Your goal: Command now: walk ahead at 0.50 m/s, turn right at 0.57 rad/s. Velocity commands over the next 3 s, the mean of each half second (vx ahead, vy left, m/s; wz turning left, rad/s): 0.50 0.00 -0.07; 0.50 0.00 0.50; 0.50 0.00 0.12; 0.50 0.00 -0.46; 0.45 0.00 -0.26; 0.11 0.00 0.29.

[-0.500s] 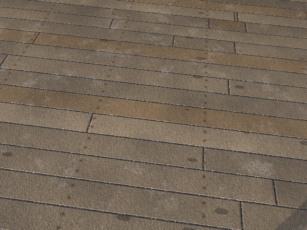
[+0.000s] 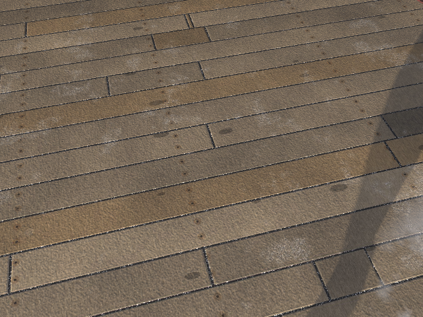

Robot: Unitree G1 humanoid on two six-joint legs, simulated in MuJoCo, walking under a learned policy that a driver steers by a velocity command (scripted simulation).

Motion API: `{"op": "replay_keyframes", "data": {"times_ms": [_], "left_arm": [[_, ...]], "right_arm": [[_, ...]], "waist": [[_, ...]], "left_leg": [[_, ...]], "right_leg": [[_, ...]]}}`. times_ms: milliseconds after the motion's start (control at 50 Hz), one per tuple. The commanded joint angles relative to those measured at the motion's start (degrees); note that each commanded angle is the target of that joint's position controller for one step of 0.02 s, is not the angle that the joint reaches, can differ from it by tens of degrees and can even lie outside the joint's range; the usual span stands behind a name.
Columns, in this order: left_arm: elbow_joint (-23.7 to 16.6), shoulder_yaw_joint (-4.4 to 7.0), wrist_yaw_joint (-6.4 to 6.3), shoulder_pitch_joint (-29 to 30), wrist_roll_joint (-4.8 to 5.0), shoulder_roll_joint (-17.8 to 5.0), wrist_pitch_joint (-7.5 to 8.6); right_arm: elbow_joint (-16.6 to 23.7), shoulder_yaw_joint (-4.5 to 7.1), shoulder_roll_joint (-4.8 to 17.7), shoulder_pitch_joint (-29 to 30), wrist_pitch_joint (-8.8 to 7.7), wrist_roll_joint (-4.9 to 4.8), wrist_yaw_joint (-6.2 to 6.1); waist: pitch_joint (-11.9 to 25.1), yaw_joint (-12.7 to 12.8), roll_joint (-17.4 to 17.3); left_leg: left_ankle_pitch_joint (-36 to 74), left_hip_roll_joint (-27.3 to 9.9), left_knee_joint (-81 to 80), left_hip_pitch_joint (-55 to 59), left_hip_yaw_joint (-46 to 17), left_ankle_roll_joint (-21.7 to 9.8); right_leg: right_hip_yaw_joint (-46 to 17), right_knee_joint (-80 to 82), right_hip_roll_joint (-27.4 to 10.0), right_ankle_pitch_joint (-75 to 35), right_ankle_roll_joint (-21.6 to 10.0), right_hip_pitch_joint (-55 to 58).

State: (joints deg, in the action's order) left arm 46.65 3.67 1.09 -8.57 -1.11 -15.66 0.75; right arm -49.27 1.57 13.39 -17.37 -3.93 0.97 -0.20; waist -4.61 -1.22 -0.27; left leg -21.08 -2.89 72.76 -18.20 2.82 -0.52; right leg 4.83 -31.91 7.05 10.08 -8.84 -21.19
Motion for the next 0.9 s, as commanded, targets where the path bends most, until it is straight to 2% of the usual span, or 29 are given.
{"op": "replay_keyframes", "data": {"times_ms": [20,40,60,100,160,220,320,360,400,420,440,460,480,500,520,540,560,580,600,660,700,760,820,860,900], "left_arm": [[-0.7,1.82,-1.02,-6.1,0.99,-6.5,1.20],[-0.6,1.66,-0.89,-6.1,1.09,-6.4,1.83],[-0.3,1.69,-0.75,-6.7,1.34,-6.6,2.42],[0.2,1.75,-0.67,-8.3,0.99,-7.5,2.96],[2.0,1.29,-0.57,-12.7,1.08,-6.6,3.30],[3.3,0.86,-0.61,-15.6,0.89,-6.4,3.76],[5.6,-0.05,-1.49,-19.0,-0.38,-5.9,4.01],[6.1,-0.18,-2.09,-18.0,-0.85,-6.4,4.04],[6.2,-0.23,-2.64,-15.9,-1.07,-7.5,4.20],[6.4,-0.20,-2.80,-15.5,-1.31,-7.9,4.06],[6.3,-0.13,-2.81,-14.9,-1.17,-8.6,3.76],[5.1,-0.46,-2.86,-13.8,-0.71,-8.4,3.98],[2.5,-1.49,-2.02,-17.7,1.02,-3.5,4.44],[2.3,-0.71,-1.73,-15.6,-0.68,-6.9,4.84],[0.6,-0.75,-1.30,-10.9,-0.82,-7.0,5.27],[-0.1,-1.00,-0.99,-8.5,-0.65,-6.9,5.78],[-0.4,-0.99,-0.89,-7.4,-0.88,-6.2,5.45],[-0.7,-1.30,-0.74,-8.5,-1.52,-5.2,4.31],[-0.8,-1.56,-0.54,-9.8,-1.80,-4.5,3.26],[-2.6,-1.86,-0.42,-6.1,-1.88,-3.6,1.90],[-5.0,-1.97,-0.22,-0.1,-1.83,-3.6,1.81],[-7.1,-2.33,0.10,6.0,-1.37,-3.0,1.89],[-9.1,-2.65,0.27,11.3,-1.01,-3.1,2.17],[-10.4,-2.87,0.26,13.8,-0.76,-3.3,2.58],[-10.9,-2.74,0.17,13.1,-0.57,-4.4,3.09]], "right_arm": [[5.3,1.37,7.1,-0.5,-0.21,1.50,0.02],[5.4,1.27,6.5,-1.3,0.91,1.95,0.21],[5.6,1.25,6.2,-0.9,1.70,2.23,0.45],[6.4,1.09,5.5,1.7,2.30,1.95,1.00],[8.0,0.84,4.9,7.9,2.43,1.61,1.40],[9.1,0.69,5.0,12.8,2.27,0.82,1.74],[11.1,0.35,5.1,19.7,1.84,0.40,2.42],[11.3,0.45,5.3,19.3,1.63,0.31,2.65],[9.8,0.89,6.0,14.2,1.54,0.36,2.21],[8.0,1.48,7.1,8.8,1.36,0.46,1.82],[5.3,2.11,7.9,0.8,0.93,0.76,1.48],[3.0,3.12,10.6,-8.3,0.61,1.79,0.93],[3.0,5.29,17.9,-11.8,0.85,2.46,0.47],[2.6,4.81,15.0,-8.5,1.35,-0.29,1.34],[3.1,4.53,13.5,-3.7,1.61,-1.12,1.49],[3.6,3.83,10.3,-0.9,1.70,-0.82,1.60],[3.5,3.34,8.8,-0.2,1.50,-0.56,1.49],[3.1,2.95,7.8,0.8,1.46,-0.84,1.20],[3.1,3.12,8.8,0.5,1.06,-0.87,1.10],[2.2,3.66,10.2,-1.7,0.25,-1.01,0.97],[1.7,3.83,10.6,-4.1,0.39,-1.14,0.78],[1.2,4.13,10.7,-7.6,0.77,-1.23,0.61],[0.8,4.17,10.6,-10.8,1.09,-0.78,0.16],[0.9,4.29,10.9,-11.7,1.24,-0.22,-0.16],[1.6,4.53,11.6,-10.4,1.26,0.11,-0.65]], "waist": [[4.1,0.1,-1.9],[5.3,-0.8,-0.8],[5.1,-1.0,-1.1],[4.1,-0.6,-0.5],[2.5,2.1,1.5],[2.2,4.5,2.8],[-0.5,6.6,2.9],[-0.9,5.4,3.3],[1.6,2.5,4.7],[4.7,0.1,4.9],[8.7,-3.5,4.3],[13.6,-7.6,2.4],[19.6,-5.1,-11.4],[19.9,-3.8,-7.2],[11.0,-2.0,-4.1],[6.2,-1.1,0.1],[3.0,0.3,1.9],[3.0,2.3,1.6],[3.4,3.0,-1.0],[2.8,2.8,-1.2],[1.4,1.1,-1.7],[2.4,-1.7,-2.7],[2.6,-3.9,-3.4],[2.6,-4.6,-3.7],[2.8,-3.3,-4.2]], "left_leg": [[2.7,-3.9,-2.4,-15.2,-5.1,0.6],[1.9,-3.9,-4.2,-13.7,-5.1,1.5],[2.1,-3.9,-6.3,-13.6,-4.6,2.2],[6.4,-4.0,-11.5,-15.0,-3.0,3.0],[15.3,-4.4,-20.7,-18.4,-1.8,2.8],[21.2,-3.9,-27.3,-20.0,-1.0,1.3],[20.7,-1.0,-35.0,-21.9,0.5,-1.9],[17.2,1.0,-37.8,-19.1,0.7,-3.7],[12.3,4.7,-39.7,-10.4,2.6,-6.0],[10.1,6.8,-40.5,-4.8,3.3,-7.1],[11.4,8.1,-44.4,4.2,3.5,-8.5],[10.7,1.9,-45.5,18.7,-4.6,-11.7],[9.6,-15.0,-47.6,35.4,-34.4,-21.4],[12.7,-17.2,-54.7,35.3,-47.1,-23.2],[9.8,-15.2,-55.6,27.1,-37.8,-21.5],[12.9,-13.2,-57.6,19.5,-31.8,-19.7],[19.7,-10.3,-58.3,14.1,-27.3,-17.6],[20.1,-7.5,-59.9,10.1,-23.8,-15.8],[22.8,-7.1,-60.6,7.5,-22.7,-16.5],[25.5,-3.8,-61.9,5.2,-19.0,-16.0],[25.4,-2.5,-62.6,5.6,-18.8,-14.7],[28.0,-1.4,-60.7,9.8,-19.2,-12.1],[32.2,-1.8,-58.0,14.8,-21.1,-11.4],[35.1,-2.7,-55.8,17.4,-22.9,-11.5],[36.5,-3.7,-53.5,18.1,-25.0,-10.5]], "right_leg": [[-24.0,17.8,-17.5,-19.2,-9.2,14.7],[-23.0,18.2,-16.7,-20.5,-9.6,13.7],[-21.7,18.8,-15.4,-20.8,-9.5,12.2],[-19.3,20.4,-13.7,-19.8,-8.3,11.0],[-16.9,22.2,-12.9,-20.8,-4.9,13.7],[-14.6,22.4,-13.3,-23.5,-1.9,19.0],[-11.2,22.8,-16.2,-27.2,-1.3,27.5],[-9.3,21.3,-17.7,-33.0,-0.8,29.3],[-6.4,14.4,-18.0,-51.2,0.6,29.5],[-5.3,7.0,-17.8,-58.7,1.2,30.2],[-3.8,-3.8,-16.8,-58.6,2.0,28.1],[-2.5,-18.2,-15.5,-45.1,2.9,17.1],[0.7,-43.5,-4.7,-6.5,6.5,-5.7],[-7.7,-49.3,-2.1,16.9,5.7,-14.5],[-10.0,-48.0,-6.3,11.9,5.4,-17.9],[-9.2,-44.1,-8.6,8.2,5.7,-17.0],[-8.9,-40.5,-10.0,7.5,6.1,-14.9],[-8.6,-37.7,-11.0,6.9,7.0,-12.2],[-8.1,-35.4,-11.3,7.4,8.1,-10.2],[-6.0,-28.3,-11.7,4.0,10.6,-11.4],[-5.1,-21.5,-11.8,-1.3,11.8,-14.1],[-5.0,-13.3,-10.7,-8.1,12.3,-15.4],[-5.2,-8.2,-9.3,-9.6,11.9,-16.6],[-5.4,-5.0,-8.1,-8.4,11.3,-16.2],[-6.6,-1.0,-7.4,-6.2,10.1,-11.9]]}}
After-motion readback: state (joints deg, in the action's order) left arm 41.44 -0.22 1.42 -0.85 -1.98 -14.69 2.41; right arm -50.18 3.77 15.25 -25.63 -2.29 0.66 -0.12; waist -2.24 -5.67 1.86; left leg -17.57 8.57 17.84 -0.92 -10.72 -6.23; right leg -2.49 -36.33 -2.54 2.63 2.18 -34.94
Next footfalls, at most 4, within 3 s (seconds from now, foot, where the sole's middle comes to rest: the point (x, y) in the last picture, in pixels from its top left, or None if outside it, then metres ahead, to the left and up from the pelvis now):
0.46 left None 0.42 0.11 -0.76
0.98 right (217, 224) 0.75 0.00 -0.76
1.46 left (135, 195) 0.87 0.29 -0.76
1.98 right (177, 130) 1.19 0.15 -0.76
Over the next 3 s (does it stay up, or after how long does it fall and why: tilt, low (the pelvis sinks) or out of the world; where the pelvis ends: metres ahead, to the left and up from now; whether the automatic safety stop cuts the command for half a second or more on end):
stays up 1.41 0.21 0.02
